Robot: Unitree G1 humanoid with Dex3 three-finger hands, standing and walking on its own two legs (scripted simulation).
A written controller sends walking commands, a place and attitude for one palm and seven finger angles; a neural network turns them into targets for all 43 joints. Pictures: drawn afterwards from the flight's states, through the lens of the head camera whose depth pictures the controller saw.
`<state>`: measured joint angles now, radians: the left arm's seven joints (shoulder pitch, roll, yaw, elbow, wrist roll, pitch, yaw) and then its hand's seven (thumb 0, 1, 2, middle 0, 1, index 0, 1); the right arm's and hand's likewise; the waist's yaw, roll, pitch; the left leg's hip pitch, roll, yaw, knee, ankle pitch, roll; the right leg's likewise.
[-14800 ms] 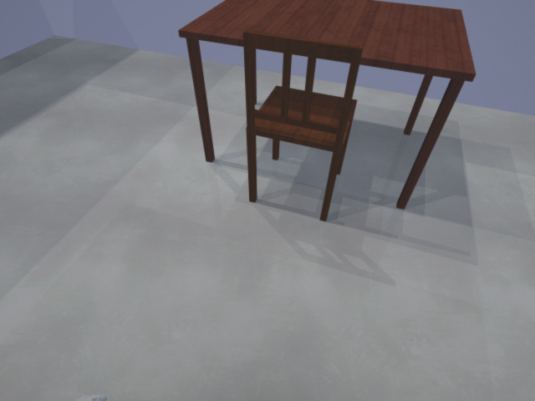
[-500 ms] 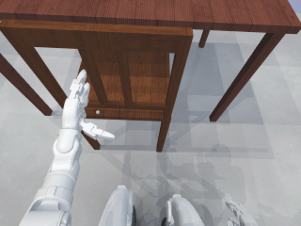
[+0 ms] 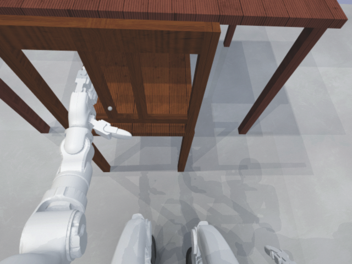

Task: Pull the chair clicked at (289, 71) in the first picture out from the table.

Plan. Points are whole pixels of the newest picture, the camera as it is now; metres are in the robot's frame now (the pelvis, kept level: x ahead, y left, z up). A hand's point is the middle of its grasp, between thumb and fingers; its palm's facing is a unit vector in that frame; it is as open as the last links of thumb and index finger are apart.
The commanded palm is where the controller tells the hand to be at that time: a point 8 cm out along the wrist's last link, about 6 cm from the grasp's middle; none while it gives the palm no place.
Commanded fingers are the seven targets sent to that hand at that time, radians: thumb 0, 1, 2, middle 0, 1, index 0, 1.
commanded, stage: push the fingers through the gap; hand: left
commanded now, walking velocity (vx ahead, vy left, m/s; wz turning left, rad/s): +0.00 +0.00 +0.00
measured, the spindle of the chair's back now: (101, 88) +0.51 +0.17 +0.02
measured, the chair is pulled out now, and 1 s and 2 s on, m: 0.00 0.00 0.02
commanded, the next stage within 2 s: hook a spindle and tug to test in 0.60 s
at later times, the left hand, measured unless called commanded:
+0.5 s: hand (107, 102) +0.47 +0.15 +0.02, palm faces +0.01 -1.00 -0.04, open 16.9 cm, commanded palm +0.46 +0.19 +0.03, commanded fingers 0.00 -0.50 0.30 -0.06 -0.08 -0.06 -0.08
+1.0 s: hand (110, 100) +0.48 +0.14 +0.03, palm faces +0.01 -1.00 -0.04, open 15.9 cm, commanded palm +0.45 +0.18 +0.03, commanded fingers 0.00 -0.44 0.32 -0.34 -0.96 -0.34 -0.96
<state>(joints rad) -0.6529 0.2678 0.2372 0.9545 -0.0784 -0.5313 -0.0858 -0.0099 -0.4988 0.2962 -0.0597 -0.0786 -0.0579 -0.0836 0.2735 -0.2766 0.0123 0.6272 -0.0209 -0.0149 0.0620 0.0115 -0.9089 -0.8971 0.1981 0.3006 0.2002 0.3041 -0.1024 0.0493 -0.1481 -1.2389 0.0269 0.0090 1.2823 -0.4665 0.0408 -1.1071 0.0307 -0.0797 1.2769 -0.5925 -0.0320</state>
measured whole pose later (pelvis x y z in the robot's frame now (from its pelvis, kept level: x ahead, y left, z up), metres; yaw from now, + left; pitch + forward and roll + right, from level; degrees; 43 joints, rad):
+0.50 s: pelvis +0.00 +0.01 +0.00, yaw -1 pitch +25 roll -4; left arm -0.73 0.31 0.29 1.04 -0.06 -0.54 -0.10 -0.01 -0.50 0.30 -0.06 -0.08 -0.06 -0.08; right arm 0.31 -0.28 0.02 0.63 -0.03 0.03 0.08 0.01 -0.91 -0.90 0.20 0.30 0.20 0.30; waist -0.13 0.05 -0.14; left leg -1.27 0.03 0.01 1.29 -0.47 0.05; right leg -1.13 0.04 -0.07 1.27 -0.59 -0.02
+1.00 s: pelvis +0.00 +0.01 +0.00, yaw -1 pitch +25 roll -4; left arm -0.73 0.29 0.28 1.03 -0.05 -0.55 -0.07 -0.01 -0.50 0.30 -0.18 -0.46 -0.18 -0.47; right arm 0.29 -0.27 0.02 0.62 -0.04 0.04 0.08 0.01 -0.91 -0.90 0.20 0.30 0.20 0.30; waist -0.13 0.05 -0.15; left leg -1.27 0.03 0.01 1.30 -0.48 0.05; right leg -1.13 0.04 -0.07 1.28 -0.59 -0.02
